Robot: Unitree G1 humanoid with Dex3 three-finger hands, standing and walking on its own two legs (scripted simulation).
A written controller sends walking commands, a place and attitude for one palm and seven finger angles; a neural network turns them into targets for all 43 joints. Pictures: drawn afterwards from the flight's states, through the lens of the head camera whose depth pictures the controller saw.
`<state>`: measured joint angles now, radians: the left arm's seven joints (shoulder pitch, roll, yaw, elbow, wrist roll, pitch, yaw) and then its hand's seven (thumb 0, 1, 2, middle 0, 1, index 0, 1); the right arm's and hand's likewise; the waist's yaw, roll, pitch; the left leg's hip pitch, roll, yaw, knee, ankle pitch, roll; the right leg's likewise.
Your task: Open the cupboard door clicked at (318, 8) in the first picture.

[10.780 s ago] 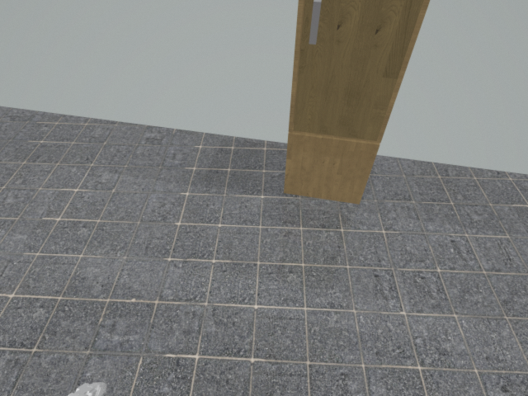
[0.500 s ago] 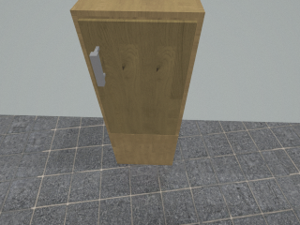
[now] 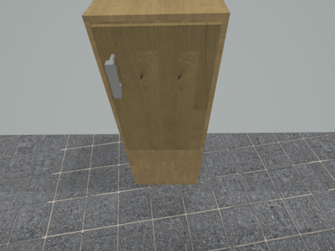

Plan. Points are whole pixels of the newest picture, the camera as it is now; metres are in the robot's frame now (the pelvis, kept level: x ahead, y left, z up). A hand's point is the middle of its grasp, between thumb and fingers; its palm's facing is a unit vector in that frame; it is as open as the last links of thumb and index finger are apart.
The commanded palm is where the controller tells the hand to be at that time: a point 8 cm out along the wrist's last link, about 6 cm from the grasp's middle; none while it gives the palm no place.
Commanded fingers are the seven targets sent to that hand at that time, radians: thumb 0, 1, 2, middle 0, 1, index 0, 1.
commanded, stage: raise the hand with hooked fingers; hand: left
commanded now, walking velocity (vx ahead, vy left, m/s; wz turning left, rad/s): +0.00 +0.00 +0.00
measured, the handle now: (115, 76) +0.58 +0.20 +0.11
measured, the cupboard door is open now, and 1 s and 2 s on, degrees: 0 0 0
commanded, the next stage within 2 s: none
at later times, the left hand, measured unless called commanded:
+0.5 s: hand (92, 241) +0.15 +0.19 -0.03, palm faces +0.10 -1.00 +0.01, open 8.7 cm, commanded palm +0.13 +0.25 -0.02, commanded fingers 0.00 0.36 0.67 -0.24 -0.64 -0.24 -0.64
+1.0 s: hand (67, 206) +0.20 +0.24 +0.03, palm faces +0.06 -1.00 -0.07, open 11.7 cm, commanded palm +0.17 +0.29 +0.05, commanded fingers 0.00 -0.22 0.42 -0.28 -1.02 -0.28 -1.02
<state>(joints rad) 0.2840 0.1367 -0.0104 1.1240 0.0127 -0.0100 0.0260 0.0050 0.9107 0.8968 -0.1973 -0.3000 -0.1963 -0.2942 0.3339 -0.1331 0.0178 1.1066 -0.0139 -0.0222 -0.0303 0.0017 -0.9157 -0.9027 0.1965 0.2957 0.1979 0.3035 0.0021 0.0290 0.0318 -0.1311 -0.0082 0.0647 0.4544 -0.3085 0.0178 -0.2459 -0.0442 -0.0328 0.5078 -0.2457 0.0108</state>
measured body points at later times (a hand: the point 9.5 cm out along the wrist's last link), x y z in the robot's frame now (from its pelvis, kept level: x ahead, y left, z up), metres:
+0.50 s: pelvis -0.02 -0.02 -0.06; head +0.01 +0.00 +0.39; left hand +0.14 +0.24 -0.03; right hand +0.24 -0.27 -0.06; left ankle -0.04 +0.11 -0.74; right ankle +0.02 -0.13 -0.74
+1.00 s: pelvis -0.03 +0.00 -0.04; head +0.01 +0.00 +0.41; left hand +0.19 +0.29 +0.04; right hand +0.11 -0.24 -0.12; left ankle -0.04 +0.11 -0.74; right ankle +0.02 -0.13 -0.74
